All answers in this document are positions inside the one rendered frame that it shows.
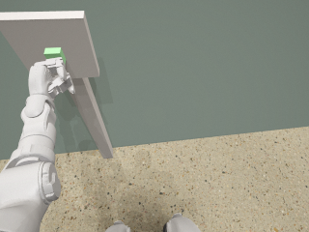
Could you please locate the left robot hand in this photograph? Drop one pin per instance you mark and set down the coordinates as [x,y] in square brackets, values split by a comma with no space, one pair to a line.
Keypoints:
[40,81]

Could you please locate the left robot shin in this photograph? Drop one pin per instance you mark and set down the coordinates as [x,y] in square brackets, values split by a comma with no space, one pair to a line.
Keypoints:
[118,222]

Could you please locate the robot left forearm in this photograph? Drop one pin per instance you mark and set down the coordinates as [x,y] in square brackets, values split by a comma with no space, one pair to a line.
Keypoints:
[38,138]

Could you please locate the button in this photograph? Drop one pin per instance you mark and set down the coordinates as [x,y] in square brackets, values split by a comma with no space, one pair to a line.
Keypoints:
[54,52]

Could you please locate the left robot upper arm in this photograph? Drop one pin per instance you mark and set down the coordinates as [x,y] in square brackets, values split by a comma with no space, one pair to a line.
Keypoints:
[26,191]

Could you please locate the panel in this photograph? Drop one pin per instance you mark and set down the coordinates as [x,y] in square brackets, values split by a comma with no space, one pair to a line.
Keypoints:
[30,33]

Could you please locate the robot shin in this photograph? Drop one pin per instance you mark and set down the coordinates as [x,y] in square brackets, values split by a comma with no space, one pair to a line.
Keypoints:
[178,215]
[118,222]

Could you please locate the right robot shin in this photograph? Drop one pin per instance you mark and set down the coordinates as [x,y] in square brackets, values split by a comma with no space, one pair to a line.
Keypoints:
[178,215]

